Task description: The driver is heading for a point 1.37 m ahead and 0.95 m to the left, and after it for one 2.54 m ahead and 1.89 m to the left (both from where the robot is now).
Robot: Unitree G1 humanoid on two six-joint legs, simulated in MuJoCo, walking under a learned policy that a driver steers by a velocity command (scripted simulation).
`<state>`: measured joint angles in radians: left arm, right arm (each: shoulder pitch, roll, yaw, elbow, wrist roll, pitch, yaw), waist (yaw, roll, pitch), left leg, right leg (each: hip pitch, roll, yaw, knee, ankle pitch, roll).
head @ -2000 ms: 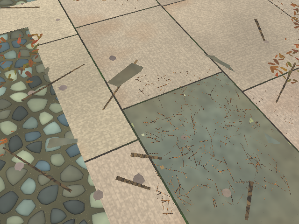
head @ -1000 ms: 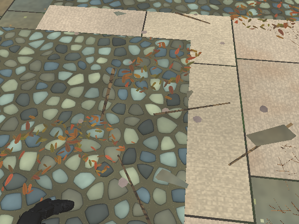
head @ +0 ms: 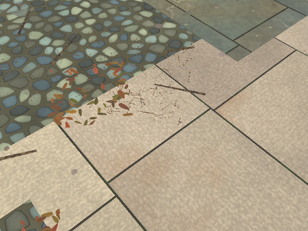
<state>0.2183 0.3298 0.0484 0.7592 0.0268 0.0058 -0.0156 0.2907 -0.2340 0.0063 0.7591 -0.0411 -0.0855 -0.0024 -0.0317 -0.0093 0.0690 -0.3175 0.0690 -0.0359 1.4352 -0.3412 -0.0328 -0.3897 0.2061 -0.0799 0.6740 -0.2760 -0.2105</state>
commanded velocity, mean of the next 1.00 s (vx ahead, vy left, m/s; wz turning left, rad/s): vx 1.00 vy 0.00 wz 0.60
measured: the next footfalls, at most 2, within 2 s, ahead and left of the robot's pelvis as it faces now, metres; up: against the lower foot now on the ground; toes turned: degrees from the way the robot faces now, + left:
left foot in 0.34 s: +0.53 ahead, +0.14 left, +0.00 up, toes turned +9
right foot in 0.76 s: +0.98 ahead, +0.08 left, +0.00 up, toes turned +31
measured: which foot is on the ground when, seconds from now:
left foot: up 0.00-0.32, down 0.34-0.78, up 0.80-1.00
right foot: down 0.00-0.32, up 0.34-0.74, down 0.76-1.00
